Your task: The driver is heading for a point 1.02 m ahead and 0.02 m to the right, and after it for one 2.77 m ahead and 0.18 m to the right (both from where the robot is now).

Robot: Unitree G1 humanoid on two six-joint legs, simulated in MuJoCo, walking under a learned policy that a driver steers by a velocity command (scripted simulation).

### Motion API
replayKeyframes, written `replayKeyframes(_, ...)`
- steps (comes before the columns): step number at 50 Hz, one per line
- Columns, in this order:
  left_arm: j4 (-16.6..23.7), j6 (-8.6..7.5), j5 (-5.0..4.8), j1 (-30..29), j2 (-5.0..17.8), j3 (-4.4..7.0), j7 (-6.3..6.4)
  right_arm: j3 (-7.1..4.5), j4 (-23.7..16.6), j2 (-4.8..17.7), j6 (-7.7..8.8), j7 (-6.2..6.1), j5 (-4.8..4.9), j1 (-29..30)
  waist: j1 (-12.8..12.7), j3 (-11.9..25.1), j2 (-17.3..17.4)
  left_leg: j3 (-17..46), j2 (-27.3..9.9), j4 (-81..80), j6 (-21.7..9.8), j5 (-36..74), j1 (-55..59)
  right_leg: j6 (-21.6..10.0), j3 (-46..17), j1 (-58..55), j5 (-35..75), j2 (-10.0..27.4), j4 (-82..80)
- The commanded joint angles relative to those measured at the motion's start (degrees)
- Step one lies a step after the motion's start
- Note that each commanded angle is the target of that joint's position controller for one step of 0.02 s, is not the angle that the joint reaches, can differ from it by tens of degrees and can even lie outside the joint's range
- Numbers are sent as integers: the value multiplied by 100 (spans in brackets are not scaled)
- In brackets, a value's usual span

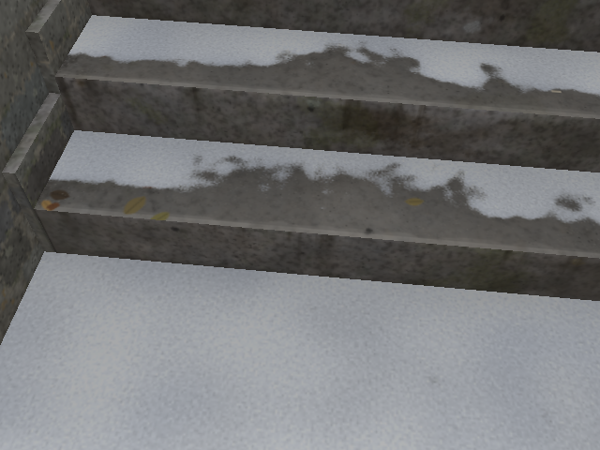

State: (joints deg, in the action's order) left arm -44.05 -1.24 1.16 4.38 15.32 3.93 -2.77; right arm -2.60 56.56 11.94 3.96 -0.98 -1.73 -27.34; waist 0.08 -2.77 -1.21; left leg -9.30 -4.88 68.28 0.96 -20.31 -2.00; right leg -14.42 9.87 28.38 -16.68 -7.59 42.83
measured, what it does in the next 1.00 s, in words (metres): walks ahead: left foot, then right foot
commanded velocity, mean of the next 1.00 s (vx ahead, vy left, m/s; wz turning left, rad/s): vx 0.98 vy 0.00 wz -0.22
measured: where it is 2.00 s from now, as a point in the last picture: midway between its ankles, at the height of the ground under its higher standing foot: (359, 90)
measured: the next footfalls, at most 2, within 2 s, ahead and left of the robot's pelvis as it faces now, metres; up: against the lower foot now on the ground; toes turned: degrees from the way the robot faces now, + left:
left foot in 0.38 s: +0.58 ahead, +0.08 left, +0.00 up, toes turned -13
right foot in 0.82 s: +0.75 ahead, -0.20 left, +0.00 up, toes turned -20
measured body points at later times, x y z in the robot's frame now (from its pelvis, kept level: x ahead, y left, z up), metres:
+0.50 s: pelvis +0.45 +0.01 +0.03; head +0.48 +0.00 +0.48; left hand +0.57 +0.28 -0.09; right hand +0.50 -0.28 -0.08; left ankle +0.54 +0.09 -0.69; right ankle +0.25 -0.04 -0.57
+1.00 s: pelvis +0.83 -0.11 +0.05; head +0.86 -0.13 +0.50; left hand +0.88 +0.14 -0.09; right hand +0.98 -0.37 -0.04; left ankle +0.89 -0.01 -0.42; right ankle +0.71 -0.18 -0.69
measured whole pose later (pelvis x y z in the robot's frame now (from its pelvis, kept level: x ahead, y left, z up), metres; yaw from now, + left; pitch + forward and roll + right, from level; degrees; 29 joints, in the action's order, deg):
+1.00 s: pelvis +0.83 -0.11 +0.05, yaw -11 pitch +3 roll +0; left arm -56.8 -7.0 2.9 23.4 13.3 1.1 -0.8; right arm 0.3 37.4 10.5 1.2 -2.6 -0.6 -3.7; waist 2.1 0.1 1.3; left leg -1.0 1.0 113.6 -8.8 -34.5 -62.0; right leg -0.7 9.4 1.5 -15.5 1.0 16.3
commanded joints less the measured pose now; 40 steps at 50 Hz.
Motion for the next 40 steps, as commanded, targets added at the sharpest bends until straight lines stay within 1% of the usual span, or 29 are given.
replayKeyframes(1, -274, 69, 71, 1743, 1287, 424, 202, -78, -1546, 855, 475, 100, 37, 1356, -587, 654, 290, 1414, 155, 2274, -108, -103, -5173, -1279, -5320, -4313, -1335, 2293, -3037)
replayKeyframes(2, -317, -13, 41, 1587, 1016, 343, 233, -75, -1573, 892, 459, 98, -7, 1426, -262, 189, 704, 1433, -63, 1610, -75, 50, -4779, -1006, -4874, -3375, -927, 2065, -3155)
replayKeyframes(4, -187, -196, -1, 1141, 868, 246, 322, -27, -1459, 781, 206, 103, -255, 1138, 265, -121, 859, 1427, -318, 984, 120, -17, -3997, -734, -3900, -2040, -102, 1494, -3179)
replayKeyframes(6, -170, -356, -85, 1137, 770, 162, 298, 24, -1600, 670, 2, 164, -304, 1333, 371, -281, 768, 1224, -468, 236, 289, 61, -3638, -645, -3355, -1109, 203, 1133, -3302)
replayKeyframes(8, -230, -473, -76, 1337, 870, 173, 244, 96, -1962, 603, -12, 216, -212, 2119, 163, -539, 512, 918, -449, -921, 319, 956, -3438, -493, -2929, -633, 891, 867, -3600)
replayKeyframes(9, -281, -515, -85, 1494, 816, 161, 215, 140, -2084, 536, 10, 247, -172, 2453, 14, -583, 443, 848, -401, -1603, 264, 1596, -3224, -344, -2709, -603, 1385, 738, -3618)
replayKeyframes(12, -483, -609, -209, 2062, 793, 153, 151, 218, -2217, 396, 78, 332, -54, 2956, -416, -367, 140, 558, -44, -3084, -96, 3212, -2466, 58, -2396, -1214, 2942, 768, -3723)
replayKeyframes(13, -537, -624, -222, 2157, 856, 162, 153, 208, -2256, 459, 88, 331, -11, 3074, -508, -319, 33, 525, 60, -3355, -198, 3375, -2428, 147, -2391, -1655, 3428, 888, -3718)
replayKeyframes(15, -599, -625, -167, 2219, 976, 160, 203, 146, -2311, 668, 89, 283, -17, 3185, -517, -142, -84, 454, 326, -3845, -402, 3023, -2470, 299, -2282, -2742, 4894, 1047, -3309)
replayKeyframes(16, -602, -617, -127, 2187, 1106, 173, 244, 85, -2289, 819, 104, 251, -38, 2986, -369, 93, -276, 477, 491, -3983, -484, 2684, -2217, 395, -2311, -3161, 5725, 1178, -2898)
replayKeyframes(17, -607, -587, -39, 2120, 1273, 201, 286, -21, -2152, 1055, 116, 195, -12, 2475, -65, 460, -424, 537, 666, -3949, -555, 2202, -1754, 486, -2349, -3480, 6556, 1299, -2233)
replayKeyframes(18, -599, -536, 86, 1958, 1430, 236, 311, -132, -1915, 1291, 112, 115, 56, 1600, 416, 945, -548, 596, 733, -3884, -642, 1644, -1021, 525, -2337, -3531, 6967, 1351, -1211)
replayKeyframes(19, -535, -498, 165, 1553, 1375, 224, 315, -223, -1567, 1444, 88, 3, 71, 396, 1136, 1361, -478, 635, 494, -3936, -718, 1415, 181, 560, -2146, -2882, 6435, 1167, 221)
replayKeyframes(20, -376, -543, 199, 1424, 772, 63, 305, -333, -1369, 1819, 59, -130, -69, -716, 1478, 1966, 214, 1695, -520, -3549, -834, -193, 1495, 561, -1861, -1669, 4085, 781, 2421)
replayKeyframes(21, -217, -595, -280, 2422, 95, -105, 220, -414, -1271, 2046, 106, -9, -229, -273, 400, 2531, 2641, 5415, -1851, -4924, -1648, -1359, 2627, 878, -1693, 447, -610, -259, 4212)
replayKeyframes(22, -309, -573, -142, 1946, 563, -138, 299, -362, -1470, 1488, 101, 149, -187, 489, 430, 1710, 1241, 5439, -1568, -5458, -1570, -2077, 2009, 690, -1823, 1104, -201, 338, 4080)
replayKeyframes(23, -238, -537, -86, 1348, 679, -118, 258, -275, -1472, 1081, 137, 196, -114, 862, 399, 1102, 395, 4481, -1450, -5420, -1539, -1514, 1221, 702, -1798, 1101, 254, 621, 3815)
replayKeyframes(24, -143, -526, -27, 1013, 629, -157, 217, -203, -1353, 810, 167, 221, -153, 892, 317, 686, -180, 3851, -1227, -5534, -1450, -602, 471, 717, -1730, 931, 347, 771, 3485)
replayKeyframes(26, 33, -434, 132, 826, 341, -255, 105, -84, -1024, 608, 239, 176, -117, 688, 50, 319, 58, 2994, -905, -5761, -1295, 318, -343, 814, -1776, 758, 299, 936, 3168)
replayKeyframes(27, 49, -388, 131, 821, 283, -285, 92, -72, -915, 602, 284, 180, -77, 617, -32, 194, 191, 2705, -827, -5869, -1218, 614, -500, 857, -1759, 805, 263, 998, 3029)
replayKeyframes(29, 210, -363, 190, 534, 252, -354, 29, -86, -815, 757, 378, 213, 47, 577, -161, -60, 325, 2056, -634, -6205, -1123, 1221, -896, 949, -1551, 937, 542, 1136, 2356)
replayKeyframes(31, 523, -411, 195, -133, 275, -439, -18, -99, -820, 873, 444, 249, 90, 652, -153, -228, 394, 1376, -337, -6366, -1053, 2515, -1180, 1029, -1124, 734, 1137, 1186, 1110)
replayKeyframes(33, 702, -459, 152, -692, 154, -524, -60, -144, -819, 1039, 525, 265, 152, 611, -12, -234, 410, 879, -102, -6353, -817, 3947, -1432, 1048, -718, -215, 1815, 964, -450)
replayKeyframes(34, 619, -413, 132, -498, 3, -576, -8, -166, -752, 1152, 527, 246, 184, 452, -66, 123, 679, 907, -327, -6232, -873, 4918, -1150, 1026, -562, -670, 1792, 837, -268)
replayKeyframes(36, 478, -377, 108, -2, 266, -486, 162, -143, -806, 1209, 532, 170, 168, 684, -398, 478, 717, 808, -546, -5412, -839, 7416, -190, 778, -505, -576, 1440, 749, -61)
replayKeyframes(37, 582, -367, 132, -162, 427, -437, 266, -96, -691, 1205, 411, 188, 104, 313, -228, 676, 541, 712, -446, -4661, -926, 8342, 367, 737, 23, -349, 51, 382, 42)
replayKeyframes(38, 593, -408, 178, -61, 405, -431, 273, -66, -575, 1221, 307, 158, 36, 13, -224, 861, 440, 801, -434, -3623, -965, 9161, 564, 637, 171, -700, -153, 216, -346)
replayKeyframes(39, 354, -522, 226, 977, 402, -368, 245, -55, -578, 1175, 231, 125, 109, 281, -809, 1111, 458, 1048, -439, -2338, -853, 8922, 13, 518, -311, -2057, 1439, 472, -1601)
replayKeyframes(40, -97, -572, 297, 2213, 625, -221, 311, -68, -765, 1245, 243, 139, 232, 918, -1391, 1457, 385, 1150, -40, -638, -778, 6802, -1554, 514, -658, -4068, 2121, 896, -2242)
